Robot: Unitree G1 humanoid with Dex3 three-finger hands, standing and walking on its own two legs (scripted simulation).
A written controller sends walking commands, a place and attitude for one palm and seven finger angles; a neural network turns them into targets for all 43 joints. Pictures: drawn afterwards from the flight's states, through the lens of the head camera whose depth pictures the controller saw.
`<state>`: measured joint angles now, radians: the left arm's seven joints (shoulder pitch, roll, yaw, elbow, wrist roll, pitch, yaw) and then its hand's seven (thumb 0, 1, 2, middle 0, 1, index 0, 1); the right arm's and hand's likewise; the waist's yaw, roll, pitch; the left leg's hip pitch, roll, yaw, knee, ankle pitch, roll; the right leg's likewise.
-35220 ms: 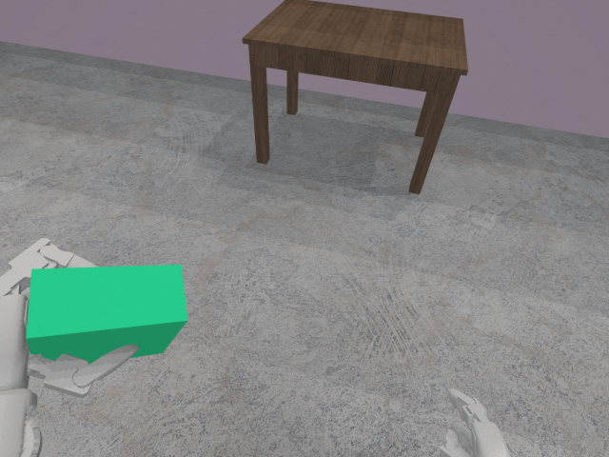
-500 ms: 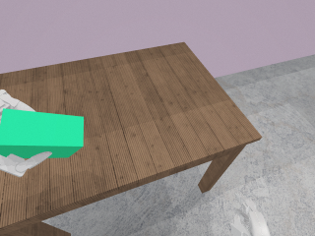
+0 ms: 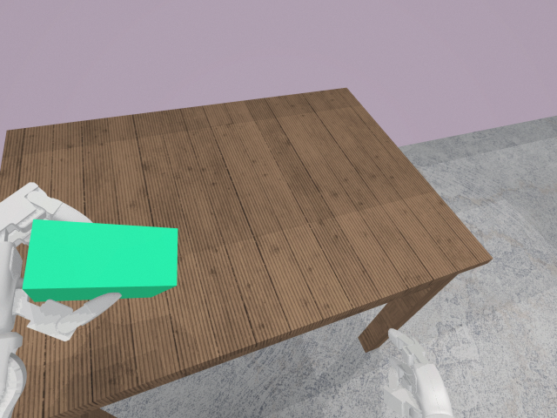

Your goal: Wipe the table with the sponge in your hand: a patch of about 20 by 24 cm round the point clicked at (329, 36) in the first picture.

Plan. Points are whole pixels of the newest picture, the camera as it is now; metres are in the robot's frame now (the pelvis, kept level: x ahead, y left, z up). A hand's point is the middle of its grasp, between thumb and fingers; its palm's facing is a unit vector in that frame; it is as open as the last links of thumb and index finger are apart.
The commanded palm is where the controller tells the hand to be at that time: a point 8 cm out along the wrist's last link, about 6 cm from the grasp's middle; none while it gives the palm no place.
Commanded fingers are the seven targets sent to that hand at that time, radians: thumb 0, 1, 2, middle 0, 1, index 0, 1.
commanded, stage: come to a stop and stand still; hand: left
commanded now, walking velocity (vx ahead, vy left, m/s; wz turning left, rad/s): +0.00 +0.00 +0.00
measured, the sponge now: (124, 266) +0.24 +0.21 +0.13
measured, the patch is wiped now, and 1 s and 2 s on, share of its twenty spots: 0.00 0.00 0.00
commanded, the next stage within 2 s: look again from close up in 0.28 s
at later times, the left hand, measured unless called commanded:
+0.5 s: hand (75, 271) +0.22 +0.24 +0.15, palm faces +0.34 -0.85 -0.39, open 10.2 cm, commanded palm +0.16 +0.28 +0.17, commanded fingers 0.00 0.10 1.30 -1.20 -1.60 -1.20 -1.60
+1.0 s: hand (63, 233) +0.24 +0.25 +0.18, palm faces +0.42 -0.78 -0.46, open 10.2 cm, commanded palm +0.15 +0.25 +0.17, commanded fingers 0.00 0.10 1.30 -1.20 -1.60 -1.20 -1.60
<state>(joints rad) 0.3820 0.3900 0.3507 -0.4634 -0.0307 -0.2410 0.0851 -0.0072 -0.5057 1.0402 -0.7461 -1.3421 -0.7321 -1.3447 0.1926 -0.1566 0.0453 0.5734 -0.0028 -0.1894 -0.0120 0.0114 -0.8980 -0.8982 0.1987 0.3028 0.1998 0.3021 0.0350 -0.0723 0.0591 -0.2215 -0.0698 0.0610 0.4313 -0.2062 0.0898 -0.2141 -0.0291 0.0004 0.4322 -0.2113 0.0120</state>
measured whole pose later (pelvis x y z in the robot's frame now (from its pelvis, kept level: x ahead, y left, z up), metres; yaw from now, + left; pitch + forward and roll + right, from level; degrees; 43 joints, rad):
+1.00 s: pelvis -0.01 -0.03 +0.00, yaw +0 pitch +1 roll -1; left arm 0.21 0.49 0.44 -0.30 -0.02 -0.26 0.05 -0.01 -0.51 1.04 -0.75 -1.34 -0.74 -1.34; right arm 0.20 -0.20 0.02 0.59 0.00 -0.16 -0.02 0.01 -0.90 -0.90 0.20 0.30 0.20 0.30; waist 0.05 -0.03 0.06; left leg -0.27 -0.01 0.04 0.46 -0.21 0.05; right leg -0.23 0.03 -0.02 0.39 -0.17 -0.01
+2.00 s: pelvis +0.00 -0.01 +0.00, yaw +0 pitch +0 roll -2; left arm 0.43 0.37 0.35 -0.43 -0.03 -0.23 0.08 -0.01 -0.51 1.04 -0.75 -1.34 -0.74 -1.34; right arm 0.21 -0.20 0.03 0.59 0.01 -0.15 -0.03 0.01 -0.90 -0.90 0.20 0.30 0.20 0.30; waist 0.02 -0.02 0.05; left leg -0.23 -0.03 0.05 0.43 -0.20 0.07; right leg -0.18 0.01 -0.01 0.35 -0.16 0.02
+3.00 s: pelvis +0.00 -0.09 -0.02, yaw +2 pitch +0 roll +1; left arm 0.33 0.58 0.32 -0.30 0.27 0.03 0.00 -0.01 -0.51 1.04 -0.75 -1.34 -0.74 -1.35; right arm 0.19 -0.27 0.00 0.59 0.02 -0.04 -0.10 0.01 -0.90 -0.90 0.20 0.30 0.20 0.30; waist 0.07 0.06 -0.01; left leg -0.34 0.02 -0.01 0.64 -0.30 -0.02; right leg -0.32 0.07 -0.04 0.65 -0.34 -0.09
